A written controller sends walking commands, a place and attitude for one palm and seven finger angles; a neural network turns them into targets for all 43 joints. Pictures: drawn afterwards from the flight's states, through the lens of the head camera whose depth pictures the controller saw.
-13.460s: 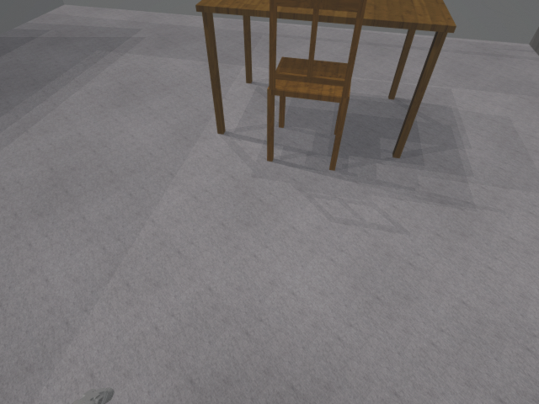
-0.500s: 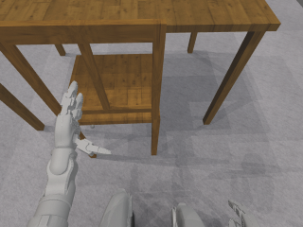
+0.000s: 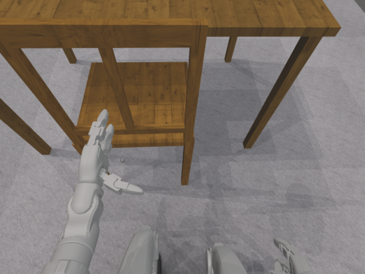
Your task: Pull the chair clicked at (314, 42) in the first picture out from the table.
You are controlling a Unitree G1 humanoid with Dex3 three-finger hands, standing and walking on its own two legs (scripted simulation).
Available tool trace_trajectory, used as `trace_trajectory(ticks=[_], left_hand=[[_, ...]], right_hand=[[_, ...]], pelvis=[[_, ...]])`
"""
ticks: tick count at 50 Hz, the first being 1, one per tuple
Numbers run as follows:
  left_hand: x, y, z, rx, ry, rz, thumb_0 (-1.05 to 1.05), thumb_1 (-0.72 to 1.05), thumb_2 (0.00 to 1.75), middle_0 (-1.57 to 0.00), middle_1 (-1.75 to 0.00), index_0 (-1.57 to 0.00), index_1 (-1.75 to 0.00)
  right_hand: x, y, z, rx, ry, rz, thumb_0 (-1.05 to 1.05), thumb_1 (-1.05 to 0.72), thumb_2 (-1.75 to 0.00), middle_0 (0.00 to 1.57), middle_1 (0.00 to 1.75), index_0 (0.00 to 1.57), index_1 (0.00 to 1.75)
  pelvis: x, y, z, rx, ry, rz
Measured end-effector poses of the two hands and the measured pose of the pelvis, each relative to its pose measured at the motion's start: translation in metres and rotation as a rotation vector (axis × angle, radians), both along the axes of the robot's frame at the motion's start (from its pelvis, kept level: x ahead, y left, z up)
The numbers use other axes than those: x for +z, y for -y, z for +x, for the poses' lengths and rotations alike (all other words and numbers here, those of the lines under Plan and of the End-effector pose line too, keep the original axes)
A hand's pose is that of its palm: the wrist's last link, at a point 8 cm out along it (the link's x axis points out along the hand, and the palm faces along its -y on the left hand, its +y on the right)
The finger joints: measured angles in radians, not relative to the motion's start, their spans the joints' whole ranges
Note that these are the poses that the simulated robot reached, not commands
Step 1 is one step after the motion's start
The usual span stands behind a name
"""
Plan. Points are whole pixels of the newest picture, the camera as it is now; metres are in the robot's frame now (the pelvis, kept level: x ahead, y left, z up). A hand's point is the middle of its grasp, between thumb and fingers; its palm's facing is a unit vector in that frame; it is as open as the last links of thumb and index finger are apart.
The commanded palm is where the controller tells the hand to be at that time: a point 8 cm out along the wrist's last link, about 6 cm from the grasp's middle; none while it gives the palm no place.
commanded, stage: aim the fingers beside a spindle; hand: left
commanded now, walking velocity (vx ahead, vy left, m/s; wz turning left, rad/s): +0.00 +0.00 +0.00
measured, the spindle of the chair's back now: (120, 95) +0.52 +0.17 +0.04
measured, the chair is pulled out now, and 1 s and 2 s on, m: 0.00 0.00 0.00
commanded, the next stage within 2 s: push the fingers through the gap in 1.60 s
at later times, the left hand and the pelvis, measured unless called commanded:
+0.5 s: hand (121, 148) +0.36 +0.14 +0.05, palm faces +0.05 -1.00 -0.06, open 16.9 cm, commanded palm +0.34 +0.19 +0.03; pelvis +0.00 +0.00 +0.00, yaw +0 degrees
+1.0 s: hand (123, 153) +0.37 +0.14 +0.02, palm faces +0.01 -1.00 -0.02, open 16.9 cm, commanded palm +0.35 +0.19 +0.02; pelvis +0.00 -0.01 +0.00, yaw +0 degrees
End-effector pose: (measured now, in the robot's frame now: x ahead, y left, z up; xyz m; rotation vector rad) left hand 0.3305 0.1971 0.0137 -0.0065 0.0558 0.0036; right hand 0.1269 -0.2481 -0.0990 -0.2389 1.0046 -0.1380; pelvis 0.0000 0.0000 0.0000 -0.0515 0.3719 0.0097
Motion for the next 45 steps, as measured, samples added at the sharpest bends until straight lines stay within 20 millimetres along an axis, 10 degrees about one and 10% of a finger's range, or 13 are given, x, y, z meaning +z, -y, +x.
trace_trajectory(ticks=[8,17,25,33,45], left_hand=[[0.033,0.003,0.017,0.031,0.169,0.063,-0.02,-0.50,0.29,-0.06,-0.08,-0.06,-0.08],[0.004,0.005,0.009,0.011,-0.010,0.021,-0.02,-0.50,0.30,-0.06,-0.08,-0.06,-0.08],[0.033,0.004,0.009,0.044,0.156,0.069,-0.02,-0.50,0.29,-0.06,-0.08,-0.06,-0.08],[0.007,0.002,0.013,0.022,0.013,0.029,-0.02,-0.50,0.30,-0.06,-0.08,-0.06,-0.08],[0.024,-0.006,0.009,0.046,0.099,0.063,-0.02,-0.50,0.29,-0.06,-0.08,-0.06,-0.08]], right_hand=[[-0.002,-0.001,-0.001,0.001,0.002,-0.006,0.01,-0.91,-0.90,0.20,0.30,0.20,0.30],[-0.002,-0.006,-0.010,-0.012,-0.029,0.029,0.01,-0.91,-0.90,0.20,0.30,0.20,0.30],[-0.004,-0.002,-0.008,0.000,-0.029,0.015,0.01,-0.91,-0.90,0.20,0.30,0.20,0.30],[-0.004,0.005,-0.004,-0.014,-0.020,0.015,0.01,-0.91,-0.90,0.20,0.30,0.20,0.30],[-0.002,0.006,0.005,0.009,-0.002,0.008,0.01,-0.91,-0.90,0.20,0.30,0.20,0.30]], pelvis=[[-0.002,-0.002,-0.002,-0.007,0.002,0.001],[0.002,-0.002,0.000,-0.010,-0.001,0.004],[0.001,0.002,0.000,-0.008,0.008,0.008],[0.000,0.005,0.001,-0.009,-0.003,0.009],[0.000,0.008,0.002,-0.002,0.006,0.010]])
